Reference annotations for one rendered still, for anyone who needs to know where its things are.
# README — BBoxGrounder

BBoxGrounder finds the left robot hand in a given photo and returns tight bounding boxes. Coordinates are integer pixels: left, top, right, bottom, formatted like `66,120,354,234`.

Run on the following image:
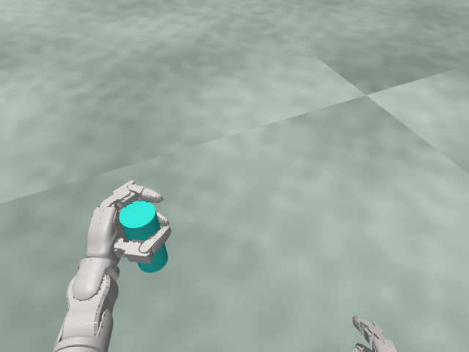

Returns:
86,180,171,265

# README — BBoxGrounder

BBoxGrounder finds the can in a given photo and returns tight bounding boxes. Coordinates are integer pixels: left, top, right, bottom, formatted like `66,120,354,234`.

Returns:
119,200,168,273

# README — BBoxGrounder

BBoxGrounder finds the left robot arm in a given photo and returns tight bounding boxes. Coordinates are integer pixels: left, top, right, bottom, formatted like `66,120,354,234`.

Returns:
53,257,120,352

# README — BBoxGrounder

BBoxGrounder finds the right robot hand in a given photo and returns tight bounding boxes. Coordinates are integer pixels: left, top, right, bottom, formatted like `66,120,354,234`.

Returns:
352,316,398,352

